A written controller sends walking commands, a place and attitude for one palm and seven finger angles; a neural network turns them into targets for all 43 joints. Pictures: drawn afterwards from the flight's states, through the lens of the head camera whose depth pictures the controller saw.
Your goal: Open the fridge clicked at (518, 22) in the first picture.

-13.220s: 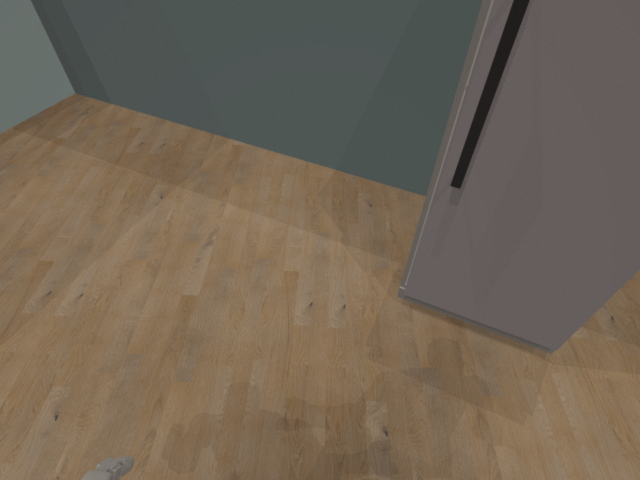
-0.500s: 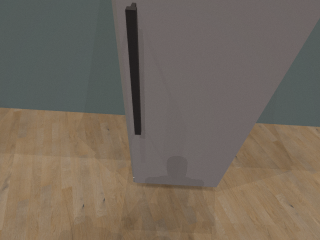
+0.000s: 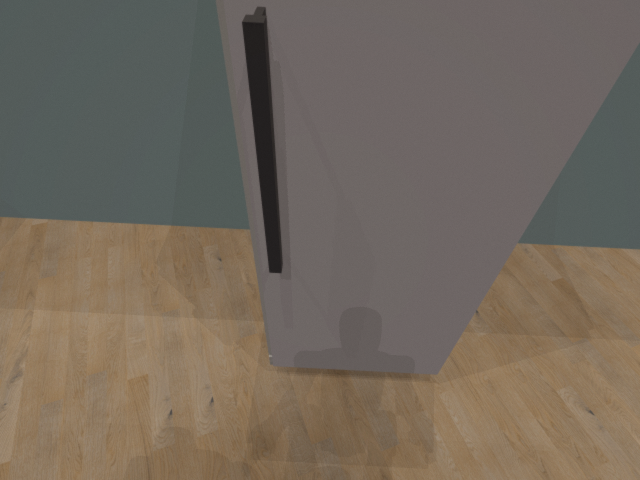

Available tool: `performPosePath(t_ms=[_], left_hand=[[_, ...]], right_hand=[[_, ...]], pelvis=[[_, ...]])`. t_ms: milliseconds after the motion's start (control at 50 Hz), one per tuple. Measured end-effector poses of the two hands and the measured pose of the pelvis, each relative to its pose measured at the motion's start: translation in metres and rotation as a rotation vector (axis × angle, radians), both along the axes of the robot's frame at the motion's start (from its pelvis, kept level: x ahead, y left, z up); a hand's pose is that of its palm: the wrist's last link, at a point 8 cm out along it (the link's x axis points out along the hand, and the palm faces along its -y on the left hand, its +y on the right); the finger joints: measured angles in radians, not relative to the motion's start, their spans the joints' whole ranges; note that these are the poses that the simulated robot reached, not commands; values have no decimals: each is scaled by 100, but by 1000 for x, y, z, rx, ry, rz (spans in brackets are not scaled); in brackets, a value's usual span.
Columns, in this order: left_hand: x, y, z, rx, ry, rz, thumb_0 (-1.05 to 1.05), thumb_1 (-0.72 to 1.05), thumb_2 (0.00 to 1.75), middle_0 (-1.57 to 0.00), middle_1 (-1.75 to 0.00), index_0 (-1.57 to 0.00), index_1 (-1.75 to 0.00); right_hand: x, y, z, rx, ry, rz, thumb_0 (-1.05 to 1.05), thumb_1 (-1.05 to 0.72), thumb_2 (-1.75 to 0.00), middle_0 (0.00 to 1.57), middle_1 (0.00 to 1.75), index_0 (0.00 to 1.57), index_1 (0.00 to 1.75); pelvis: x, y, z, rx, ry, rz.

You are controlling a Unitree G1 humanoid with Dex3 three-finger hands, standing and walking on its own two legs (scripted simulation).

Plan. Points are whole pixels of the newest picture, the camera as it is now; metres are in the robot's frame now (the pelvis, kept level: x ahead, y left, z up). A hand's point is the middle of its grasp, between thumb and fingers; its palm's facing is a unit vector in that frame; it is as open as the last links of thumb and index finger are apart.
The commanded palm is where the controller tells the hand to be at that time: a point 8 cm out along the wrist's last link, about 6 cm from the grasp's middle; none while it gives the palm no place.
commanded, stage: look again from close up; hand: left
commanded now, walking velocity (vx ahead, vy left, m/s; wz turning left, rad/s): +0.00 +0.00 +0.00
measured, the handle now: (270, 169) +0.53 +0.12 +0.10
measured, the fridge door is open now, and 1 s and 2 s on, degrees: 0 0 0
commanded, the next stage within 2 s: raise the hand to about handle height in 1.68 s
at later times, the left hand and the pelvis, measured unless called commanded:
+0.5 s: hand out of the picture +0.05 +0.18 -0.17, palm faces -0.03 -0.97 -0.22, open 7.3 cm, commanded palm none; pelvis +0.02 -0.01 +0.00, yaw +0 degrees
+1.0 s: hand out of the picture +0.02 +0.17 -0.17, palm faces -0.02 -0.98 -0.20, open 7.3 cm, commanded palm none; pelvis +0.02 -0.01 +0.00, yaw -1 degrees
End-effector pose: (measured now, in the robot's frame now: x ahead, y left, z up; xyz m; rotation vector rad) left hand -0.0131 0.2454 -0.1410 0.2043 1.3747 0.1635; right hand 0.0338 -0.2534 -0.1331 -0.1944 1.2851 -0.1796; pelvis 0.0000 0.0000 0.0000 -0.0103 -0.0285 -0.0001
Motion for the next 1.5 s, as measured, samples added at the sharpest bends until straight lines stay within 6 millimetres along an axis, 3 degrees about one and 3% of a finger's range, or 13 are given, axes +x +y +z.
performPosePath(t_ms=[300,460,1120,1500], left_hand=[[48,-14,1,-9,-58,-37,0,91,90,-20,-30,-20,-30],[60,-19,2,-17,-72,-45,0,91,90,-20,-30,-20,-30],[27,-23,-3,-40,12,-9,0,91,90,-20,-30,-20,-30],[30,-19,-1,-29,10,-15,0,91,90,-20,-30,-20,-30]], right_hand=[[4,-4,0,12,28,-13,1,-91,-90,20,30,20,29],[6,-1,-1,23,36,-18,1,-91,-90,20,30,20,29],[-9,12,-3,35,72,-38,1,-91,-90,20,30,20,29],[-13,9,-3,29,77,-47,1,-91,-90,20,30,20,29]], pelvis=[[14,-9,2,2,-3,-4],[19,-11,3,3,-5,-7],[21,-6,4,5,-12,-12],[21,-6,4,7,-7,-16]])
